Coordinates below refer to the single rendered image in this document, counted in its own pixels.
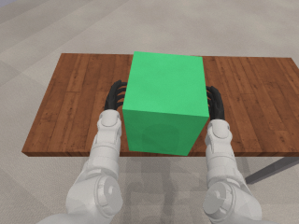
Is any right robot forearm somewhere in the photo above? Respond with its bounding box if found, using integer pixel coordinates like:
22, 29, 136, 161
205, 119, 254, 197

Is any table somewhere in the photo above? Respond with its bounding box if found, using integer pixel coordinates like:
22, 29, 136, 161
21, 53, 299, 185

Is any left robot forearm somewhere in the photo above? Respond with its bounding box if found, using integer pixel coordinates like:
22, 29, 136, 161
65, 109, 122, 212

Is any robot right hand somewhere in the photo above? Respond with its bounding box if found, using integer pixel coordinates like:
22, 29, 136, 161
206, 86, 225, 120

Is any robot left upper arm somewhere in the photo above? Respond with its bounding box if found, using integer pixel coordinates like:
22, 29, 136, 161
36, 175, 123, 224

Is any carton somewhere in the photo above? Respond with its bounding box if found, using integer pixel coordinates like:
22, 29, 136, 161
122, 51, 209, 156

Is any robot right upper arm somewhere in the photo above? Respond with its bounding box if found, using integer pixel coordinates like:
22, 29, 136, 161
203, 181, 279, 224

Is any robot left hand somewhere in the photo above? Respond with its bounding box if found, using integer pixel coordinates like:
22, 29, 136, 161
104, 80, 128, 111

